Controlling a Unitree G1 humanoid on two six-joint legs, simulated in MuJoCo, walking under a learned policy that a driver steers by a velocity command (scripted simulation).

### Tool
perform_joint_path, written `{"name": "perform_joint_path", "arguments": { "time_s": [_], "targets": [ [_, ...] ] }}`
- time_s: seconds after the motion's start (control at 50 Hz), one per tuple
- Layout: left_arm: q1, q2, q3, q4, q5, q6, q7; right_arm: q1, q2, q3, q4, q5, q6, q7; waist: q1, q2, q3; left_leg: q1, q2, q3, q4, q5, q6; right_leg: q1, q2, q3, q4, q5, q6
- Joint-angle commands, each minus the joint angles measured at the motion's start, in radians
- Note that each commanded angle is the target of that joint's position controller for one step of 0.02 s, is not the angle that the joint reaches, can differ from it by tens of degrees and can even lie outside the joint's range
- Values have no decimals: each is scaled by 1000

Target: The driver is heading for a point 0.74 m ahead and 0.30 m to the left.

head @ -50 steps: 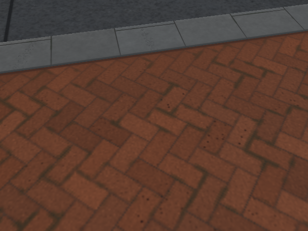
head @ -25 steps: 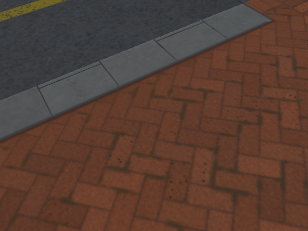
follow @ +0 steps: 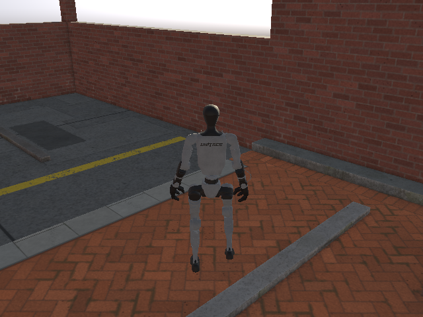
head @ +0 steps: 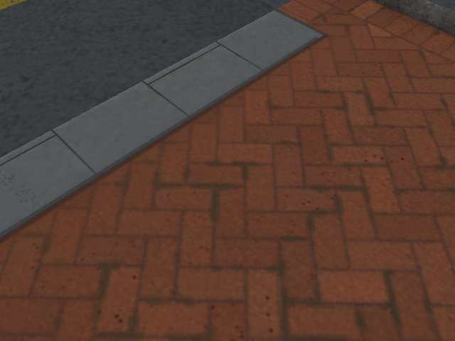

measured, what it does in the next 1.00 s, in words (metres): walks ahead, turning left: right foot, then left foot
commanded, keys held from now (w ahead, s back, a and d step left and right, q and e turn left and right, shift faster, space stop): e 0.06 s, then q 0.94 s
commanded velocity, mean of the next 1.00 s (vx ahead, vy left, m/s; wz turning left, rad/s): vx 0.10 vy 0.00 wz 0.25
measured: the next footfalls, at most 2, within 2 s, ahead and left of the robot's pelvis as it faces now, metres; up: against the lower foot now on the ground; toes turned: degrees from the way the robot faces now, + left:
right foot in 0.20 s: +0.24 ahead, -0.15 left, +0.00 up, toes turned -6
left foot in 0.66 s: +0.15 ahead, +0.08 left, +0.00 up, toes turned +13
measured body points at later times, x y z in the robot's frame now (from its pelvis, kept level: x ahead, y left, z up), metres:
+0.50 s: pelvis +0.13 -0.05 +0.01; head +0.15 -0.06 +0.45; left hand +0.27 +0.21 -0.10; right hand +0.24 -0.33 -0.13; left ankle +0.13 +0.08 -0.68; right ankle +0.20 -0.15 -0.73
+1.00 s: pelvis +0.14 -0.02 +0.01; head +0.17 +0.01 +0.46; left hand +0.20 +0.30 -0.11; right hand +0.35 -0.26 -0.09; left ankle +0.11 +0.07 -0.73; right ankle +0.23 -0.16 -0.69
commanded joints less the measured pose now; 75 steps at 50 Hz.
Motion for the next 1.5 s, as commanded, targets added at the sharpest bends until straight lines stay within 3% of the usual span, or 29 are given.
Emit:
{"name": "perform_joint_path", "arguments": {
  "time_s": [0.02,0.12,0.18,0.2,0.22,0.24,0.26,0.32,0.36,0.46,0.62,0.64,0.66,0.68,0.7,0.72,0.76,0.8,0.9,1.04,1.1,1.12,1.14,1.16,1.18,1.22,1.28,1.38,1.5],
  "targets": [
    [-17,32,2,-96,21,-11,-8,-101,-198,-52,-82,6,-18,-25,1,136,-3,17,287,-161,-284,444,180,-28,-57,19,-195,119,-6],
    [-100,12,-12,-121,28,-20,-43,-38,-225,-60,-47,51,14,-37,-26,137,-80,100,252,-42,-197,625,139,195,36,-64,-544,266,-38],
    [43,80,14,-62,47,-18,-40,-36,-198,-45,-17,62,14,-13,68,89,-146,81,188,-28,11,615,77,492,96,-91,-752,444,-98],
    [114,164,33,-49,56,-19,-25,-1,-149,-25,-18,30,11,-2,84,-13,-212,-40,115,9,199,346,17,687,-30,13,-726,817,-134],
    [85,209,18,-79,81,-19,-11,126,-64,9,-13,-5,12,13,12,-242,-329,-257,13,-34,525,-407,-56,895,-336,320,-696,1174,-307],
    [86,172,5,-86,72,-19,-20,163,-131,-7,24,33,25,10,43,-192,-434,-239,16,-187,653,-467,-64,818,-365,368,-747,1006,-355],
    [41,160,1,-83,55,-21,-27,80,-190,-24,2,60,39,6,47,-132,-331,-303,38,-173,694,-447,-59,738,-303,281,-786,835,-317],
    [-142,108,-22,-86,58,-35,-20,37,-173,-32,5,38,93,-35,-27,-66,-160,-242,87,-161,598,-256,-67,446,-205,117,-893,517,-221],
    [-184,124,-16,-82,69,-41,-4,56,-166,-38,-3,31,112,-50,-50,-69,-144,-186,66,-128,574,-194,-77,372,-201,62,-928,480,-233],
    [-203,136,-6,-55,55,-26,32,-8,-151,-44,-67,29,136,-49,-31,-63,-125,-207,81,-107,464,-130,-62,374,-239,20,-987,208,-249],
    [-246,164,9,-8,17,9,31,48,-162,-57,-105,22,151,-11,-71,-57,-126,-8,28,-6,89,-5,31,396,-235,-101,-874,192,-161],
    [-217,140,5,12,9,16,28,75,-185,-66,-99,15,151,-10,-76,-12,-104,41,17,-40,-25,56,69,358,-191,-146,-778,142,-101],
    [-174,97,-2,20,26,22,21,90,-265,-85,-111,12,148,-22,-49,198,-73,112,172,-295,-164,244,144,209,-85,-250,-525,6,-6],
    [-228,77,-9,-35,50,17,23,69,-358,-96,-151,5,143,-32,-36,379,-22,155,372,-612,-186,478,314,-64,76,-223,-298,-308,81],
    [-322,97,-4,-61,49,13,27,85,-339,-93,-158,-30,115,-23,-90,275,-72,92,381,-636,-217,413,379,-64,89,-50,-123,-329,67],
    [-309,120,6,-52,32,15,26,29,-326,-89,-170,-24,91,-22,-47,225,-69,94,324,-542,-220,362,327,-80,73,-1,-73,-225,49],
    [-255,152,21,-9,43,18,38,-74,-261,-74,-202,23,80,-33,-6,165,-71,94,250,-435,-195,331,221,-83,53,19,-91,-77,42],
    [-242,137,22,-5,47,11,37,-57,-231,-63,-208,27,85,-44,1,156,-107,93,219,-403,-179,410,214,-32,73,18,-81,-2,51],
    [-282,92,3,-15,31,-6,29,1,-259,-75,-209,32,97,-60,-33,179,-117,172,184,-418,-156,357,207,0,90,34,-343,57,74],
    [-250,128,4,-7,18,-31,-3,-51,-278,-83,-252,33,120,-49,-32,220,-115,93,163,-540,-109,399,219,216,130,34,-586,10,71],
    [-150,154,14,23,22,-47,-17,-93,-253,-72,-282,46,132,-60,26,197,-134,40,89,-544,-25,317,138,433,91,34,-871,246,29],
    [-118,217,28,24,39,-44,-11,-57,-202,-58,-292,34,132,-61,7,54,-180,-82,14,-462,132,88,83,586,-86,176,-883,366,-33],
    [-146,286,38,21,61,-29,-5,1,-167,-54,-311,36,123,-56,-57,-221,-148,-317,-160,-283,309,-348,23,652,-276,418,-882,627,-198],
    [-151,228,24,2,70,-29,-5,7,-263,-78,-302,25,112,-51,-29,-187,-159,-355,-92,-272,554,-412,-20,605,-364,467,-883,654,-301],
    [-198,176,7,-18,64,-31,-1,13,-310,-98,-287,37,114,-46,-42,-112,-135,-356,-64,-269,653,-338,-34,570,-306,360,-875,610,-277],
    [-225,142,-2,-20,37,-26,9,7,-268,-93,-273,35,133,-45,-34,-83,-92,-418,-20,-228,679,-170,-54,561,-189,220,-920,211,-188],
    [-152,166,-1,-2,31,-25,26,-81,-208,-71,-326,46,127,-23,29,-130,-38,-468,8,-158,589,-76,-65,570,-166,171,-1015,-38,-182],
    [-96,215,14,6,28,-51,16,-133,-169,-50,-374,34,98,-4,64,-103,-39,-413,57,-118,367,-42,-48,607,-212,96,-1048,-24,-184],
    [-97,246,26,16,-2,-59,-31,-81,-170,-46,-378,40,93,16,22,-85,2,-157,40,-34,133,-41,31,476,-222,-22,-1006,-22,-161]
  ]
}}
Keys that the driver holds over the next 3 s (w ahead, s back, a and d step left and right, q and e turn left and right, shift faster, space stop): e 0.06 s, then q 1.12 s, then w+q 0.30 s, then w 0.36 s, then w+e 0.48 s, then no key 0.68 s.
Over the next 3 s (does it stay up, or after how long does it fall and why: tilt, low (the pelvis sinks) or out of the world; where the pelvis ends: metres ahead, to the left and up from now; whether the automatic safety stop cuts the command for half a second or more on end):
stays up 0.66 0.47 0.00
